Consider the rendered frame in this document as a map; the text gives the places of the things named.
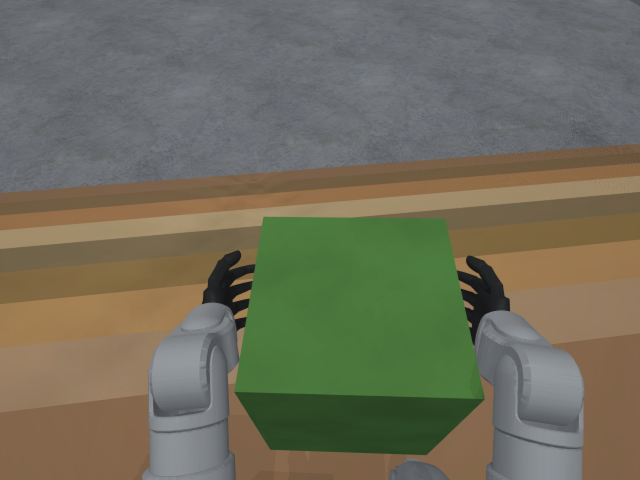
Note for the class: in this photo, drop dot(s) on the right robot hand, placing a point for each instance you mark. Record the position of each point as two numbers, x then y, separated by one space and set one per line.
490 291

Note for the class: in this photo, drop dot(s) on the carton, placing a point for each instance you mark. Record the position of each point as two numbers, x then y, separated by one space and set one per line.
356 337

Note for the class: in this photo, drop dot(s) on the right robot forearm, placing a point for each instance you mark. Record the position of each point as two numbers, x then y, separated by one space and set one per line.
537 403

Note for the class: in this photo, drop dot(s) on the left robot forearm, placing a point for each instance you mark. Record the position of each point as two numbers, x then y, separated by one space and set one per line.
188 398

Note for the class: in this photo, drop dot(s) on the left robot hand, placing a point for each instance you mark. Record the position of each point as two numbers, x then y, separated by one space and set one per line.
219 282

